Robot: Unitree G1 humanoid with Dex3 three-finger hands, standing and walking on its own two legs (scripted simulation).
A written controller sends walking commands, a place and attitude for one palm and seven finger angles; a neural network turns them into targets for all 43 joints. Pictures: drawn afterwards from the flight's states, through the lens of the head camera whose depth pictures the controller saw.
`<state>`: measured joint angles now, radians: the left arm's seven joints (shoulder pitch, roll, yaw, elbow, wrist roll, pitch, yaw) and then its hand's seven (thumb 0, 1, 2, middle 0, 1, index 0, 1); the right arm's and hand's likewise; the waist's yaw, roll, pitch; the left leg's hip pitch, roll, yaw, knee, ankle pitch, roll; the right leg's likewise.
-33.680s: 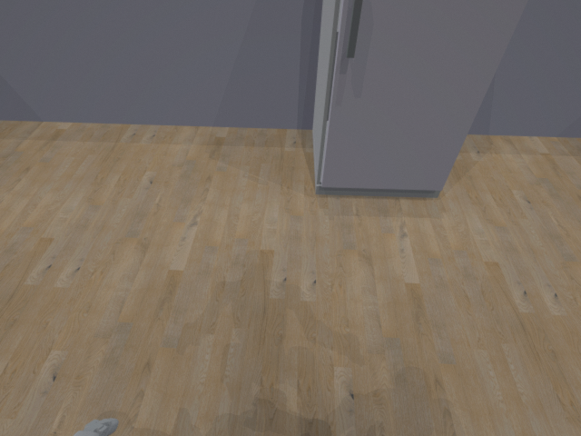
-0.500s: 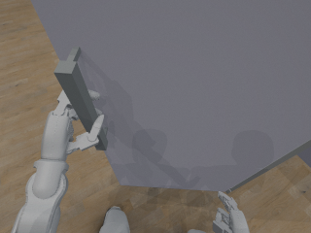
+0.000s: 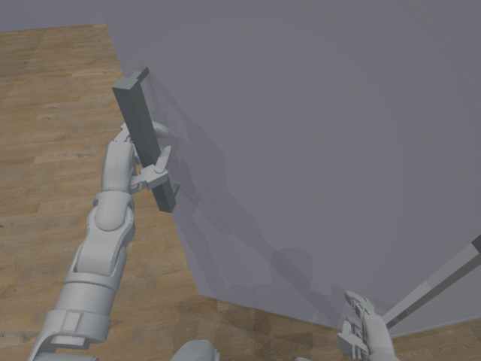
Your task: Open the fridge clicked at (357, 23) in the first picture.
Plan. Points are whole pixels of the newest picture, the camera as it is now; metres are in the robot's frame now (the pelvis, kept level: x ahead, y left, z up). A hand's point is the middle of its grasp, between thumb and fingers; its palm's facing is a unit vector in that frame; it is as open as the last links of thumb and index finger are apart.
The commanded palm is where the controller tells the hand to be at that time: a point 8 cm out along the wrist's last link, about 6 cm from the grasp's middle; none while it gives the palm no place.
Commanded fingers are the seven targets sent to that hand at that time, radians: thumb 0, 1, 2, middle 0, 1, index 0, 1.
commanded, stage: stop walking and hold the door back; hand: left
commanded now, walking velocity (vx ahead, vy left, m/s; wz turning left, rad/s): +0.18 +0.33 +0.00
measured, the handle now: (157, 149) +0.40 +0.19 +0.14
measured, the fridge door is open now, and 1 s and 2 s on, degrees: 66 63 61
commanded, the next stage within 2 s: loosen the grip on the handle in 1.46 s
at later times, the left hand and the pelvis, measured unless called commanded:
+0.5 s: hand (168, 150) +0.39 +0.17 +0.14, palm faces +0.11 -0.97 -0.19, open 5.7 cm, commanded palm +0.37 +0.22 +0.13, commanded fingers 0.00 0.90 0.90 -0.45 -1.40 -0.45 -1.40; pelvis -0.06 +0.01 +0.03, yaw -3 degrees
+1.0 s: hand (164, 156) +0.38 +0.17 +0.14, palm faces +0.07 -0.99 -0.14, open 5.9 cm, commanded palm +0.37 +0.22 +0.13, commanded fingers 0.00 0.90 0.90 -0.45 -1.40 -0.45 -1.40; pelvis -0.06 +0.04 +0.02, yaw -7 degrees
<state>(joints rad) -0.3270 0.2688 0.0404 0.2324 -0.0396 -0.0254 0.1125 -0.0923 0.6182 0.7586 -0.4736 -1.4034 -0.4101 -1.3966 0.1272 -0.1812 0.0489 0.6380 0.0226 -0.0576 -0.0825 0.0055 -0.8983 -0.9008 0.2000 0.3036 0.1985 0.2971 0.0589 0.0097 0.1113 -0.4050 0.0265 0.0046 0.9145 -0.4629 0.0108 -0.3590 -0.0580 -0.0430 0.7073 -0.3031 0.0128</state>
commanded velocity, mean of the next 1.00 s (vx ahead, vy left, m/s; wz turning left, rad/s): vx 0.08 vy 0.03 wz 0.00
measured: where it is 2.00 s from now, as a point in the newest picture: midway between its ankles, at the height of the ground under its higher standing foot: outside the picture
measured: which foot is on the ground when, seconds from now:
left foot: up 0.00-0.28, down 0.30-0.58, up 0.60-0.84, down 0.86-1.00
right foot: down 0.00-0.32, up 0.34-0.56, down 0.58-1.00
